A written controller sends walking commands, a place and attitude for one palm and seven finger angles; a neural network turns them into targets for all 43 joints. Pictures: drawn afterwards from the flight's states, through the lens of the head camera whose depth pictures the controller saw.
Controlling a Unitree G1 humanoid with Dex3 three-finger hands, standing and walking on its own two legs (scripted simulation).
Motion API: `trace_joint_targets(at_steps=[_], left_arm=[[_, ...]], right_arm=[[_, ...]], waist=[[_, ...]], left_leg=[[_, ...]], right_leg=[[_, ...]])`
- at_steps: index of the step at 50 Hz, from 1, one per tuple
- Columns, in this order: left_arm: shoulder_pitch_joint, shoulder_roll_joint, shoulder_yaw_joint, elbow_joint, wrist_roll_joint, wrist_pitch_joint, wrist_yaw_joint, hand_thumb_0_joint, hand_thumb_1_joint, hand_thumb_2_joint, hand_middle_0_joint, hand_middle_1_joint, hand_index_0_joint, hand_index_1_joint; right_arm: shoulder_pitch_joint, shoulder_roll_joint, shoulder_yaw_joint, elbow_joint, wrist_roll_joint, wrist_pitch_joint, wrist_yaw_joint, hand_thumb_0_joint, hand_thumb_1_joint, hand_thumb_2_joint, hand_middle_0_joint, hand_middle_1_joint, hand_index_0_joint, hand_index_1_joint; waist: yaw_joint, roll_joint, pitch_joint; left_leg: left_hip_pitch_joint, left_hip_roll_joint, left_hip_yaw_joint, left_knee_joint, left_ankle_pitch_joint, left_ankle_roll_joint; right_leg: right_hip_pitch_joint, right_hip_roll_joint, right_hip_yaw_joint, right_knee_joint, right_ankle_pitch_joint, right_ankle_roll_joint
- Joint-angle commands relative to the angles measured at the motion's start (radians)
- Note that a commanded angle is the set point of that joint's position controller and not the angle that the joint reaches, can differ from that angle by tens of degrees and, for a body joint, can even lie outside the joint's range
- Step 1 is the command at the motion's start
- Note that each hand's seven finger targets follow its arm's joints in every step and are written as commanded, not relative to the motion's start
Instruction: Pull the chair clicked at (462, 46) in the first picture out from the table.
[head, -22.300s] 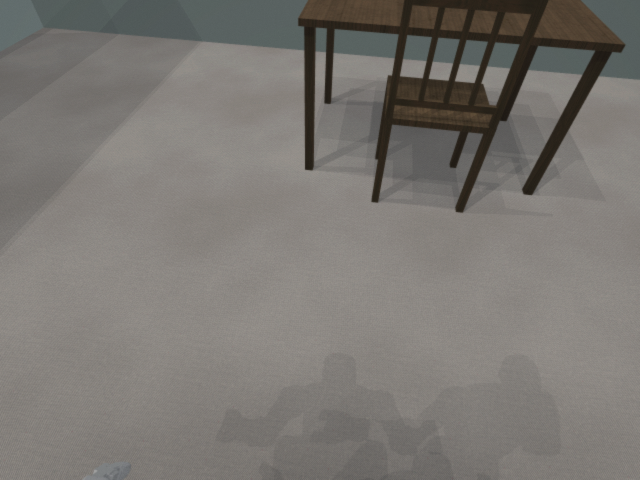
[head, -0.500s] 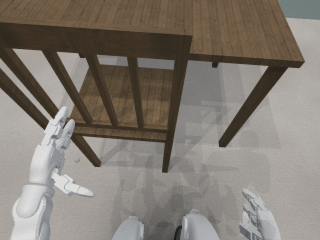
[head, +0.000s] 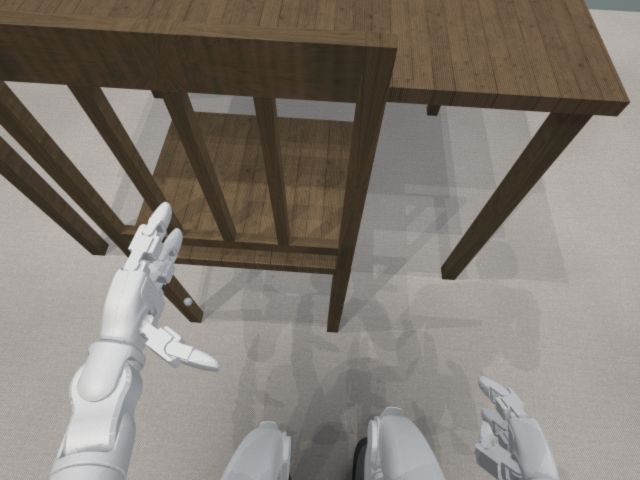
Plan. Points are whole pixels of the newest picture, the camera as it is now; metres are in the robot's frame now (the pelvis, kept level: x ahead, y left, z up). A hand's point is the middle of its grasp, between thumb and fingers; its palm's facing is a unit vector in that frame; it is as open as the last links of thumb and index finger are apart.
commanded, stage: aim the fingers beside a spindle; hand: left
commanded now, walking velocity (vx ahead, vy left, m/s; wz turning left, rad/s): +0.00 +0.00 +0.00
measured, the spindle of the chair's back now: (208, 180) +0.49 +0.17 +0.02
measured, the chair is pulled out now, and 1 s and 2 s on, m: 0.00 0.00 0.00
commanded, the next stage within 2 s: none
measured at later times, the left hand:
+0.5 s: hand (210, 280) +0.35 +0.15 +0.01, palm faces -0.05 -1.00 -0.06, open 16.9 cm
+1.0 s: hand (219, 289) +0.34 +0.14 +0.00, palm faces -0.07 -1.00 -0.05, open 16.9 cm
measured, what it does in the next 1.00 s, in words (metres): stands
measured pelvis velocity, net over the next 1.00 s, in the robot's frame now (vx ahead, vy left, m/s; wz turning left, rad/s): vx -0.01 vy -0.01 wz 0.00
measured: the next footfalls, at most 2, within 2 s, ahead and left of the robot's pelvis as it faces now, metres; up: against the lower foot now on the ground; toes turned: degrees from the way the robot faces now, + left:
none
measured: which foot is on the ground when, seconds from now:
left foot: down 0.00-1.00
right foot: down 0.00-1.00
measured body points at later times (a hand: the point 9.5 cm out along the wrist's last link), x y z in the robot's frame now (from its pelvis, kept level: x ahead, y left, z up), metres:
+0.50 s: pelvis -0.01 +0.00 -0.02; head +0.11 +0.00 +0.42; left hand +0.34 +0.21 +0.02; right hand +0.15 -0.25 -0.12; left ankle -0.02 +0.10 -0.64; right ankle +0.06 -0.11 -0.64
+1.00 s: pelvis -0.01 -0.01 -0.02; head +0.11 -0.01 +0.42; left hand +0.34 +0.20 +0.00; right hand +0.14 -0.27 -0.12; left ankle -0.02 +0.10 -0.64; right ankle +0.06 -0.11 -0.64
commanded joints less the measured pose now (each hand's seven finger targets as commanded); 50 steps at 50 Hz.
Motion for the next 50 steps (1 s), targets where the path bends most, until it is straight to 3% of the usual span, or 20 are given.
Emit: trace_joint_targets(at_steps=[1,5,6,10,15,17,19,23,25,26,28,31,36,37,39,41,44,45,46,50], left_arm=[[-0.193,0.138,0.073,-0.269,-0.014,-0.117,0.042,0.000,-0.500,0.300,-0.060,-0.080,-0.060,-0.080],[-0.157,0.121,0.064,-0.155,0.005,-0.110,0.047,0.000,-0.500,0.300,-0.060,-0.080,-0.060,-0.080],[-0.165,0.085,0.027,-0.142,0.009,-0.103,0.041,0.000,-0.500,0.300,-0.060,-0.080,-0.060,-0.080],[-0.163,0.081,0.013,-0.137,0.006,-0.076,0.024,0.000,-0.500,0.300,-0.060,-0.080,-0.060,-0.080],[-0.300,0.125,0.039,-0.229,0.010,-0.126,0.063,0.000,-0.500,0.300,-0.060,-0.080,-0.060,-0.080],[-0.302,0.116,0.041,-0.211,0.018,-0.146,0.084,0.000,-0.500,0.300,-0.060,-0.080,-0.060,-0.080],[-0.337,0.082,0.010,-0.150,0.030,-0.152,0.094,0.000,-0.500,0.300,-0.060,-0.080,-0.060,-0.080],[-0.374,0.052,-0.021,-0.022,0.049,-0.120,0.090,0.000,-0.500,0.300,-0.060,-0.080,-0.060,-0.080],[-0.371,0.089,0.015,0.014,0.053,-0.104,0.084,0.000,-0.500,0.300,-0.060,-0.080,-0.060,-0.080],[-0.376,0.074,0.000,-0.004,0.049,-0.100,0.079,0.000,-0.500,0.300,-0.060,-0.080,-0.060,-0.080],[-0.351,0.125,0.053,-0.064,0.041,-0.105,0.083,0.000,-0.500,0.300,-0.060,-0.080,-0.060,-0.080],[-0.351,0.181,0.116,-0.112,0.028,-0.128,0.098,0.000,-0.500,0.300,-0.060,-0.080,-0.060,-0.080],[-0.406,0.135,0.072,-0.069,0.027,-0.152,0.099,0.000,-0.500,0.300,-0.060,-0.080,-0.060,-0.080],[-0.376,0.119,0.059,-0.050,0.029,-0.149,0.090,0.000,-0.500,0.300,-0.060,-0.080,-0.060,-0.080],[-0.339,0.113,0.053,0.008,0.023,-0.134,0.067,0.000,-0.500,0.300,-0.060,-0.080,-0.060,-0.080],[-0.376,0.060,-0.011,0.022,0.022,-0.125,0.040,0.000,-0.500,0.300,-0.060,-0.080,-0.060,-0.080],[-0.370,0.100,0.024,0.007,0.012,-0.123,0.027,0.000,-0.500,0.300,-0.060,-0.080,-0.060,-0.080],[-0.389,0.111,0.028,-0.032,0.013,-0.133,0.030,0.000,-0.500,0.300,-0.060,-0.080,-0.060,-0.080],[-0.384,0.124,0.045,-0.053,0.013,-0.139,0.039,0.000,-0.500,0.300,-0.060,-0.080,-0.060,-0.080],[-0.415,0.193,0.117,-0.086,0.023,-0.176,0.086,0.000,-0.500,0.300,-0.060,-0.080,-0.060,-0.080]], right_arm=[[0.026,-0.143,-0.061,-0.118,-0.006,-0.038,-0.004,0.000,-0.900,-0.900,0.200,0.300,0.200,0.300],[0.030,-0.148,-0.062,-0.104,-0.004,-0.022,0.003,0.000,-0.900,-0.900,0.200,0.300,0.200,0.300],[0.028,-0.146,-0.061,-0.107,-0.004,-0.017,0.005,0.000,-0.900,-0.900,0.200,0.300,0.200,0.300],[0.032,-0.150,-0.066,-0.122,0.003,0.002,0.006,0.000,-0.900,-0.900,0.200,0.300,0.200,0.300],[0.025,-0.148,-0.064,-0.112,-0.007,0.004,0.001,0.000,-0.900,-0.900,0.200,0.300,0.200,0.300],[0.024,-0.144,-0.063,-0.103,-0.012,0.004,0.004,0.000,-0.900,-0.900,0.200,0.300,0.200,0.300],[0.020,-0.143,-0.060,-0.091,-0.012,0.007,0.006,0.000,-0.900,-0.900,0.200,0.300,0.200,0.300],[0.027,-0.152,-0.062,-0.083,-0.008,0.023,0.006,0.000,-0.900,-0.900,0.200,0.300,0.200,0.300],[0.039,-0.161,-0.064,-0.086,-0.006,0.033,0.004,0.000,-0.900,-0.900,0.200,0.300,0.200,0.300],[0.037,-0.157,-0.065,-0.095,-0.006,0.037,0.006,0.000,-0.900,-0.900,0.200,0.300,0.200,0.300],[0.040,-0.154,-0.068,-0.115,-0.008,0.044,0.010,0.000,-0.900,-0.900,0.200,0.300,0.200,0.300],[0.038,-0.146,-0.063,-0.124,-0.009,0.051,0.014,0.000,-0.900,-0.900,0.200,0.300,0.200,0.300],[0.037,-0.143,-0.057,-0.103,-0.006,0.044,0.010,0.000,-0.900,-0.900,0.200,0.300,0.200,0.300],[0.040,-0.143,-0.058,-0.098,-0.005,0.043,0.010,0.000,-0.900,-0.900,0.200,0.300,0.200,0.300],[0.045,-0.150,-0.061,-0.093,0.000,0.044,0.007,0.000,-0.900,-0.900,0.200,0.300,0.200,0.300],[0.043,-0.149,-0.059,-0.093,0.006,0.041,0.005,0.000,-0.900,-0.900,0.200,0.300,0.200,0.300],[0.047,-0.157,-0.066,-0.096,0.007,0.038,0.001,0.000,-0.900,-0.900,0.200,0.300,0.200,0.300],[0.045,-0.157,-0.065,-0.102,0.006,0.034,0.000,0.000,-0.900,-0.900,0.200,0.300,0.200,0.300],[0.047,-0.153,-0.066,-0.105,0.002,0.033,0.002,0.000,-0.900,-0.900,0.200,0.300,0.200,0.300],[0.043,-0.152,-0.063,-0.100,-0.010,0.030,0.005,0.000,-0.900,-0.900,0.200,0.300,0.200,0.300]], waist=[[-0.006,0.027,-0.427],[-0.009,0.003,-0.365],[-0.016,-0.002,-0.362],[-0.013,0.000,-0.383],[-0.017,0.037,-0.409],[-0.014,0.034,-0.414],[-0.029,0.022,-0.385],[-0.039,0.000,-0.366],[-0.027,-0.019,-0.397],[-0.025,-0.002,-0.423],[0.004,0.001,-0.497],[0.015,-0.005,-0.513],[-0.025,-0.034,-0.423],[-0.022,-0.021,-0.411],[-0.026,-0.053,-0.390],[-0.045,-0.032,-0.367],[-0.031,-0.046,-0.395],[-0.023,-0.016,-0.424],[-0.014,0.007,-0.438],[-0.007,-0.009,-0.454]], left_leg=[[0.152,-0.007,-0.038,-0.157,0.447,-0.021],[0.106,-0.005,-0.035,-0.153,0.411,-0.023],[0.101,-0.004,-0.035,-0.152,0.404,-0.022],[0.100,-0.005,-0.029,-0.146,0.407,-0.021],[0.120,-0.004,-0.043,-0.135,0.395,-0.026],[0.118,-0.006,-0.045,-0.128,0.389,-0.027],[0.089,-0.006,-0.046,-0.123,0.346,-0.025],[0.041,-0.009,-0.037,-0.118,0.278,-0.019],[0.030,-0.010,-0.035,-0.115,0.289,-0.018],[0.032,-0.014,-0.026,-0.111,0.307,-0.016],[0.043,-0.018,-0.019,-0.110,0.357,-0.017],[0.042,-0.019,-0.017,-0.111,0.377,-0.017],[-0.011,-0.020,-0.010,-0.107,0.276,-0.005],[-0.009,-0.021,-0.008,-0.109,0.271,-0.006],[-0.031,-0.019,-0.002,-0.107,0.245,-0.004],[-0.026,-0.020,-0.004,-0.106,0.226,-0.003],[-0.022,-0.019,-0.006,-0.102,0.238,-0.002],[-0.006,-0.021,-0.008,-0.101,0.259,-0.002],[0.013,-0.022,-0.008,-0.104,0.283,-0.004],[0.005,-0.023,-0.014,-0.095,0.309,-0.005]], right_leg=[[0.360,0.030,0.050,-0.084,0.259,-0.001],[0.325,0.032,0.048,-0.078,0.226,-0.006],[0.314,0.030,0.044,-0.074,0.219,-0.004],[0.323,0.029,0.051,-0.076,0.230,-0.005],[0.288,0.032,0.050,-0.058,0.200,-0.006],[0.279,0.032,0.051,-0.050,0.189,-0.006],[0.248,0.031,0.049,-0.046,0.155,-0.005],[0.222,0.028,0.053,-0.047,0.105,-0.007],[0.246,0.029,0.057,-0.040,0.123,-0.009],[0.270,0.025,0.066,-0.042,0.152,-0.008],[0.346,0.025,0.078,-0.036,0.221,-0.009],[0.379,0.029,0.083,-0.036,0.253,-0.007],[0.343,0.031,0.096,-0.063,0.167,0.001],[0.341,0.031,0.096,-0.068,0.161,-0.001],[0.338,0.028,0.102,-0.083,0.136,0.000],[0.304,0.026,0.099,-0.087,0.112,-0.001],[0.322,0.024,0.106,-0.087,0.120,-0.001],[0.328,0.025,0.103,-0.074,0.141,-0.004],[0.334,0.024,0.101,-0.071,0.163,-0.004],[0.347,0.029,0.099,-0.048,0.190,-0.004]])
